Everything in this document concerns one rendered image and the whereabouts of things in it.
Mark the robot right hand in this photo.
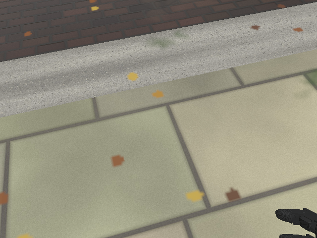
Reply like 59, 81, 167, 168
275, 208, 317, 238

